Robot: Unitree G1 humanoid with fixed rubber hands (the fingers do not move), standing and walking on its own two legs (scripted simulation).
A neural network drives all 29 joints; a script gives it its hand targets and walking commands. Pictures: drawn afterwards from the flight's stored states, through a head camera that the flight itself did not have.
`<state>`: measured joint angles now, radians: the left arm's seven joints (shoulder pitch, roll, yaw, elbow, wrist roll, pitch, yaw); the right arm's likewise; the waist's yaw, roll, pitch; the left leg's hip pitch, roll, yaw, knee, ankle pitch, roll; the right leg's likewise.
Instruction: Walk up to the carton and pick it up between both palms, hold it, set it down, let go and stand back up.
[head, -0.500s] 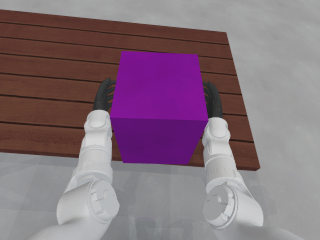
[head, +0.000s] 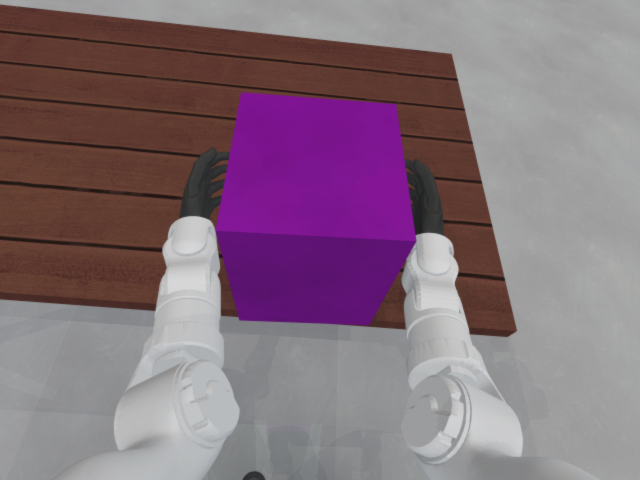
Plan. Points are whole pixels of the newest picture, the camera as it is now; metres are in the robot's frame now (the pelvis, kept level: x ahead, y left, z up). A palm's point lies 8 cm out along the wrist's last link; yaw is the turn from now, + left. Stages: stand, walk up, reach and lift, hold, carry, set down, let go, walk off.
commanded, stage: set down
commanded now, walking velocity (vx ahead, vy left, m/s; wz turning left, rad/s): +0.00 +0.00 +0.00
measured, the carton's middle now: (311, 220) +0.43 +0.03 +0.01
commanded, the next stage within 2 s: none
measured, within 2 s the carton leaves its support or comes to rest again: rests again in 0.40 s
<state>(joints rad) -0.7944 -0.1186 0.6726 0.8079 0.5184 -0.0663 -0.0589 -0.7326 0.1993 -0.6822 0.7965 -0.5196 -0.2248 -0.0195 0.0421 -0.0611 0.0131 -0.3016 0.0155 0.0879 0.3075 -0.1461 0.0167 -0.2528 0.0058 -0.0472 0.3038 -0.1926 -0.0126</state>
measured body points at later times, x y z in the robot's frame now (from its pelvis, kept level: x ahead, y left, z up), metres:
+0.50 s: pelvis -0.01 +0.01 -0.01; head +0.07 +0.03 +0.43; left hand +0.45 +0.20 +0.05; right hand +0.45 -0.11 +0.05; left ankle +0.00 +0.11 -0.75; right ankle -0.03 -0.10 -0.75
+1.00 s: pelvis -0.03 +0.00 -0.02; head +0.02 +0.02 +0.43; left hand +0.44 +0.21 +0.12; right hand +0.46 -0.16 +0.13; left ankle +0.00 +0.11 -0.75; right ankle -0.03 -0.10 -0.75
